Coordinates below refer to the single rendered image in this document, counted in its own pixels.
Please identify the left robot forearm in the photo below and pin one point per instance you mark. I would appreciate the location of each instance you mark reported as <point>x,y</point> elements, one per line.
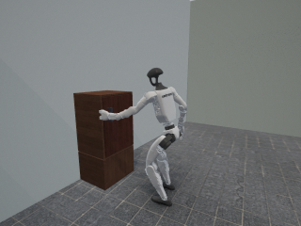
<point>121,115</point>

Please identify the left robot upper arm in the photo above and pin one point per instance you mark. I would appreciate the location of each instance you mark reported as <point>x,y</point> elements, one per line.
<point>148,97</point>

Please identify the right robot hand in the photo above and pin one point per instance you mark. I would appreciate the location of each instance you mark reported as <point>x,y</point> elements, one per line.
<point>181,129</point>

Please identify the robot left thigh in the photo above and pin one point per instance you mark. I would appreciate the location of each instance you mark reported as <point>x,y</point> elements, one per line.
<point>163,142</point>

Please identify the right robot forearm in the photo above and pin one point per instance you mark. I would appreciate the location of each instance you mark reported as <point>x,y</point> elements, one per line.
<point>181,117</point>

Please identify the right robot upper arm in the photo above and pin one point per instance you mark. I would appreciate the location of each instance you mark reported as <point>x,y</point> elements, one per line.
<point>178,99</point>

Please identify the handle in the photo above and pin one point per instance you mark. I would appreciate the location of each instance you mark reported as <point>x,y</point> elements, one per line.
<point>110,111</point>

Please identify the left robot shin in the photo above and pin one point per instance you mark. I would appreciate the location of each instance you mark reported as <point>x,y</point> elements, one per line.
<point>156,181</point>

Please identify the cupboard door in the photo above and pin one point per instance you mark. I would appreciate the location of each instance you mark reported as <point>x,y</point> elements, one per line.
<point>118,134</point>

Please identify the left robot hand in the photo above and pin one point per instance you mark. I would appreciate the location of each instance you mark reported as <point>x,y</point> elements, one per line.
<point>104,115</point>

